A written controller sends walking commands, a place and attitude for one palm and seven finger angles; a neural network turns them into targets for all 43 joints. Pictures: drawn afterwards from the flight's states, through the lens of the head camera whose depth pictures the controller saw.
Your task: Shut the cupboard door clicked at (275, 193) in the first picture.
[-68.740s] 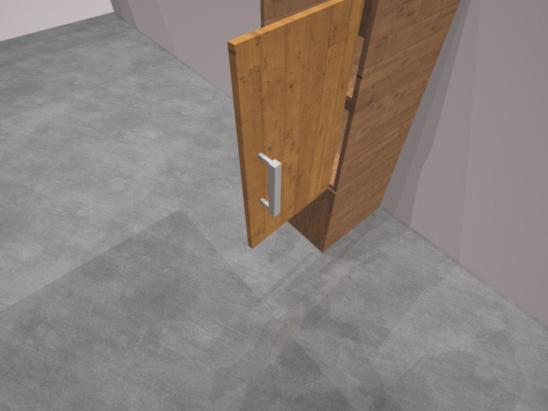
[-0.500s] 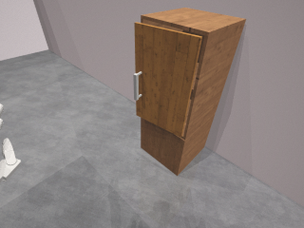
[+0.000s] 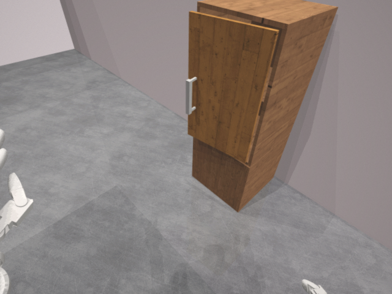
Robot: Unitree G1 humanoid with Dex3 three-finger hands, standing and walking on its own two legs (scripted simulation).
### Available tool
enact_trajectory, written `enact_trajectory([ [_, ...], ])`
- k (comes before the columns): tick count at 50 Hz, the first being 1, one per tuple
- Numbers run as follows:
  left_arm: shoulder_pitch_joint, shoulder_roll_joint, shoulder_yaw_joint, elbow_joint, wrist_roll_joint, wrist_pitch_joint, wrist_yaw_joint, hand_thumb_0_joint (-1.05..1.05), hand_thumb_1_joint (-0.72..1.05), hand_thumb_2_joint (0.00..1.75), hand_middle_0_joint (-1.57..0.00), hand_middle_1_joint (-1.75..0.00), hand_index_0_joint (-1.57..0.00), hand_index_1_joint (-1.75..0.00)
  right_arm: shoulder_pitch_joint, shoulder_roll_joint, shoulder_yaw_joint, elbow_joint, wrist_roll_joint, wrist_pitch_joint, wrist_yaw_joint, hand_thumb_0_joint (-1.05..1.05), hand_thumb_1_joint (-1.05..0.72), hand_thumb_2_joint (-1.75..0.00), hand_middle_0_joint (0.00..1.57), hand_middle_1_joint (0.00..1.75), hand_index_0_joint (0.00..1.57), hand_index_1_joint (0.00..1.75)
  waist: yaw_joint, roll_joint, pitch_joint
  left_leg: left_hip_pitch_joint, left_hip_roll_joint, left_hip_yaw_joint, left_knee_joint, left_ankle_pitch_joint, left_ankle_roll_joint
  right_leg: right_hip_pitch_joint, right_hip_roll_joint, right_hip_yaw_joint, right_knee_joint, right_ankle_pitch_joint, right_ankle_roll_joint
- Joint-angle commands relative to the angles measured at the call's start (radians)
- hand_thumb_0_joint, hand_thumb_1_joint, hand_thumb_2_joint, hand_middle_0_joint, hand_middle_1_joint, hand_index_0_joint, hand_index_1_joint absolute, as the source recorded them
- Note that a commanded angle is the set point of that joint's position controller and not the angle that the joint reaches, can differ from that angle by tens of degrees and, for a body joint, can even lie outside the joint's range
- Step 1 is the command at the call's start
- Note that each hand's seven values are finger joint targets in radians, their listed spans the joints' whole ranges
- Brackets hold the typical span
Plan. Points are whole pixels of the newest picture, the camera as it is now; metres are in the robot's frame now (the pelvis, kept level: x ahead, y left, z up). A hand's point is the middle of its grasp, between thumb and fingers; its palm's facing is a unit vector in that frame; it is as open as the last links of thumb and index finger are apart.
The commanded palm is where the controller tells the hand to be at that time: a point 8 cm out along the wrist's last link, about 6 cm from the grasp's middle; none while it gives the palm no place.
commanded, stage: stop stepping back and stand still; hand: left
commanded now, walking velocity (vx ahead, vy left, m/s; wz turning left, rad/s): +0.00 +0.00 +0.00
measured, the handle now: (191, 96) +0.96 +0.09 -0.07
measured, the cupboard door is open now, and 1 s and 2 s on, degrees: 8 8 8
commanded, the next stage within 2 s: let the arm hang, fingers relaxed in 0.52 s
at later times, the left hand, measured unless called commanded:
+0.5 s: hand (65, 180) +0.24 +0.25 +0.17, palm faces +0.40 -0.81 -0.44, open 7.4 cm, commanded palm +0.18 +0.28 +0.19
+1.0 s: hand out of the picture -0.02 +0.17 -0.17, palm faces +0.02 -0.99 -0.15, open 7.1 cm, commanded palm none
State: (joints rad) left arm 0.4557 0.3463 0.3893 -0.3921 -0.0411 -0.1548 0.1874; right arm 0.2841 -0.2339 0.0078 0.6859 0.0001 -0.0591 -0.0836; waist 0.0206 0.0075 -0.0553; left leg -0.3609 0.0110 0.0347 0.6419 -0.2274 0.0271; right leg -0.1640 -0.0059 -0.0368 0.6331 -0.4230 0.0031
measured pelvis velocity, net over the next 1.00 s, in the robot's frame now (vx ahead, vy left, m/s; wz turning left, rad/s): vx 0.00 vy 0.00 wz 0.00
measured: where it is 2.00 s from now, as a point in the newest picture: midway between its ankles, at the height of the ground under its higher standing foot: outside the picture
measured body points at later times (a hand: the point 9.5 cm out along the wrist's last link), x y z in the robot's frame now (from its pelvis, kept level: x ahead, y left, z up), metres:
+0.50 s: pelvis +0.03 -0.01 +0.01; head +0.03 -0.01 +0.46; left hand +0.22 +0.29 +0.19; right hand +0.19 -0.26 -0.07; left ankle +0.07 +0.10 -0.72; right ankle -0.04 -0.11 -0.72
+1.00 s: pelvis +0.00 +0.00 +0.01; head +0.02 +0.02 +0.46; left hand -0.02 +0.22 -0.15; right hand +0.02 -0.26 -0.12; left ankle +0.07 +0.10 -0.72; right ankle -0.04 -0.11 -0.72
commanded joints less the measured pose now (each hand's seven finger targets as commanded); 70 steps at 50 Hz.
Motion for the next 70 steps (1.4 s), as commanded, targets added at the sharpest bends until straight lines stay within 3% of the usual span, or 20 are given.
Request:
enact_trajectory([
  [1,-0.141,0.234,0.108,-0.317,0.012,-0.087,0.001,0.0,0.9,0.9,-0.2,-0.3,-0.2,-0.3,-0.156,-0.09,-0.023,-0.196,-0.005,-0.091,-0.019,0.0,-0.9,-0.9,0.2,0.3,0.2,0.3,-0.044,0.2,0.1,0.024,0.243,-0.43,-0.486,-0.469,0.091,-0.178,0.02,0.024,0.062,0.009,0.0],
  [3,-0.112,0.276,0.157,-0.373,0.015,-0.103,0.004,0.0,0.9,0.9,-0.2,-0.3,-0.2,-0.3,-0.159,-0.086,-0.026,-0.193,-0.012,-0.11,-0.015,0.0,-0.9,-0.9,0.2,0.3,0.2,0.3,-0.026,0.175,0.04,0.021,0.213,-0.325,-0.448,-0.377,0.073,-0.088,0.01,0.022,-0.038,0.054,-0.003],
  [5,0.004,0.253,0.164,-0.364,0.008,-0.107,0.003,0.0,0.9,0.9,-0.2,-0.3,-0.2,-0.3,-0.15,-0.079,-0.023,-0.2,-0.01,-0.113,-0.005,0.0,-0.9,-0.9,0.2,0.3,0.2,0.3,-0.021,0.168,-0.025,0.012,0.147,-0.19,-0.377,-0.269,0.031,0.019,0.001,0.02,-0.178,0.109,-0.015],
  [8,0.142,0.238,0.182,-0.263,-0.013,-0.092,0.0,0.0,0.9,0.9,-0.2,-0.3,-0.2,-0.3,-0.126,-0.077,-0.034,-0.198,0.001,-0.093,0.013,0.0,-0.9,-0.9,0.2,0.3,0.2,0.3,-0.032,0.003,-0.055,0.046,0.058,-0.059,-0.169,-0.056,-0.016,-0.002,-0.083,0.152,-0.285,0.177,-0.064],
  [10,0.125,0.231,0.169,-0.244,-0.02,-0.085,0.0,0.0,0.9,0.9,-0.2,-0.3,-0.2,-0.3,-0.121,-0.075,-0.034,-0.191,0.008,-0.071,0.016,0.0,-0.9,-0.9,0.2,0.3,0.2,0.3,-0.041,-0.032,-0.055,0.066,0.061,-0.044,-0.102,0.068,-0.021,-0.022,-0.135,0.2,-0.285,0.329,-0.078],
  [14,0.085,0.237,0.153,-0.207,-0.017,-0.07,-0.005,0.0,0.9,0.9,-0.2,-0.3,-0.2,-0.3,-0.129,-0.081,-0.034,-0.198,0.014,-0.051,0.003,0.0,-0.9,-0.9,0.2,0.3,0.2,0.3,-0.037,0.011,-0.101,0.174,0.083,-0.037,-0.125,0.348,-0.008,-0.008,-0.076,0.107,-0.187,0.596,-0.026],
  [18,0.027,0.259,0.142,-0.26,-0.01,-0.064,-0.01,0.0,0.9,0.9,-0.2,-0.3,-0.2,-0.3,-0.148,-0.086,-0.036,-0.213,0.021,-0.047,-0.005,0.0,-0.9,-0.9,0.2,0.3,0.2,0.3,-0.03,0.017,-0.134,0.219,0.09,-0.032,-0.119,0.471,0.002,0.009,-0.055,0.077,-0.165,0.659,-0.003],
  [24,0.078,0.263,0.159,-0.293,-0.013,-0.067,-0.006,0.0,0.9,0.9,-0.2,-0.3,-0.2,-0.3,-0.157,-0.074,-0.032,-0.23,0.022,-0.034,-0.002,0.0,-0.9,-0.9,0.2,0.3,0.2,0.3,-0.028,0.049,-0.108,0.175,0.079,-0.027,-0.118,0.406,-0.006,0.012,-0.071,0.092,-0.194,0.61,-0.013],
  [30,0.092,0.246,0.156,-0.246,-0.021,-0.069,-0.011,0.0,0.9,0.9,-0.2,-0.3,-0.2,-0.3,-0.152,-0.079,-0.031,-0.238,0.019,-0.024,-0.004,0.0,-0.9,-0.9,0.2,0.3,0.2,0.3,-0.03,0.069,-0.053,0.149,0.086,-0.05,-0.171,0.251,-0.011,-0.041,-0.056,0.095,-0.248,0.405,-0.015],
  [31,0.0,0.068,-0.31,0.451,0.044,0.077,-0.152,0.0,0.9,0.9,-0.2,-0.3,-0.2,-0.3,-0.247,-0.259,-0.062,-0.084,0.031,-0.091,0.083,0.0,-0.9,-0.9,0.2,0.3,0.2,0.3,-0.044,0.086,0.054,0.102,0.104,-0.058,-0.044,0.402,-0.003,-0.142,-0.107,0.025,-0.115,0.496,-0.031],
  [32,-0.02,0.057,-0.283,0.491,0.051,0.155,-0.174,0.0,0.9,0.9,-0.2,-0.3,-0.2,-0.3,-0.165,-0.239,-0.08,-0.044,0.01,-0.05,0.089,0.0,-0.9,-0.9,0.2,0.3,0.2,0.3,-0.036,0.09,-0.011,0.135,0.114,-0.057,-0.075,0.337,-0.006,-0.16,-0.092,0.076,-0.135,0.368,-0.036],
  [34,-0.067,0.037,-0.3,0.593,0.062,0.162,-0.187,0.0,0.9,0.9,-0.2,-0.3,-0.2,-0.3,-0.125,-0.223,-0.061,-0.02,-0.008,-0.018,0.084,0.0,-0.9,-0.9,0.2,0.3,0.2,0.3,-0.02,-0.002,-0.002,0.061,0.144,-0.114,-0.121,0.26,0.031,-0.14,-0.056,0.047,-0.11,0.197,-0.035],
  [36,-0.111,0.058,-0.307,0.717,0.067,0.153,-0.192,0.0,0.9,0.9,-0.2,-0.3,-0.2,-0.3,-0.152,-0.226,-0.046,-0.002,-0.017,0.003,0.081,0.0,-0.9,-0.9,0.2,0.3,0.2,0.3,-0.009,-0.131,0.013,0.037,0.125,-0.139,-0.132,0.198,0.037,-0.111,-0.058,0.074,-0.152,0.177,-0.043],
  [38,-0.157,0.076,-0.318,0.846,0.067,0.147,-0.188,0.0,0.9,0.9,-0.2,-0.3,-0.2,-0.3,-0.146,-0.212,-0.041,0.026,-0.021,0.022,0.082,0.0,-0.9,-0.9,0.2,0.3,0.2,0.3,-0.026,-0.21,0.021,0.094,0.088,-0.116,-0.102,0.186,0.019,-0.14,-0.1,0.131,-0.204,0.217,-0.069],
  [40,-0.189,0.057,-0.335,0.969,0.062,0.154,-0.178,0.0,0.9,0.9,-0.2,-0.3,-0.2,-0.3,-0.126,-0.178,-0.032,0.072,-0.03,0.045,0.083,0.0,-0.9,-0.9,0.2,0.3,0.2,0.3,-0.038,-0.174,0.032,0.133,0.064,-0.098,-0.103,0.171,0.006,-0.156,-0.121,0.15,-0.226,0.218,-0.081],
  [43,-0.181,0.034,-0.352,1.127,0.058,0.164,-0.168,0.0,0.9,0.9,-0.2,-0.3,-0.2,-0.3,-0.105,-0.149,-0.018,0.141,-0.029,0.063,0.078,0.0,-0.9,-0.9,0.2,0.3,0.2,0.3,-0.033,-0.013,0.036,0.159,0.083,-0.119,-0.183,0.171,0.006,-0.114,-0.085,0.132,-0.243,0.152,-0.057],
  [47,-0.117,-0.027,-0.347,1.304,0.054,0.165,-0.167,0.0,0.9,0.9,-0.2,-0.3,-0.2,-0.3,-0.068,-0.097,-0.018,0.238,-0.028,0.069,0.062,0.0,-0.9,-0.9,0.2,0.3,0.2,0.3,-0.023,0.134,0.086,0.114,0.081,-0.128,-0.265,-0.016,0.006,-0.079,-0.074,0.13,-0.292,0.084,-0.066],
  [51,-0.059,-0.056,-0.355,1.418,0.053,0.162,-0.168,0.0,0.9,0.9,-0.2,-0.3,-0.2,-0.3,-0.004,-0.078,-0.025,0.311,-0.021,0.07,0.05,0.0,-0.9,-0.9,0.2,0.3,0.2,0.3,-0.023,0.124,0.084,0.131,0.088,-0.139,-0.3,-0.076,0.01,-0.061,-0.064,0.118,-0.312,0.098,-0.069],
  [58,0.0,-0.084,-0.36,1.51,0.055,0.156,-0.16,0.0,0.9,0.9,-0.2,-0.3,-0.2,-0.3,0.057,-0.073,-0.038,0.372,-0.014,0.07,0.04,0.0,-0.9,-0.9,0.2,0.3,0.2,0.3,-0.024,0.008,0.113,0.157,0.1,-0.143,-0.318,-0.075,0.021,-0.083,-0.06,0.102,-0.325,0.093,-0.067],
  [70,0.0,-0.102,-0.36,1.517,0.059,0.155,-0.15,0.0,0.9,0.9,-0.2,-0.3,-0.2,-0.3,0.072,-0.029,-0.038,0.399,-0.018,0.073,0.047,0.0,-0.9,-0.9,0.2,0.3,0.2,0.3,-0.028,-0.026,0.189,0.141,0.089,-0.119,-0.322,-0.076,0.015,-0.152,-0.066,0.111,-0.333,0.046,-0.058],
])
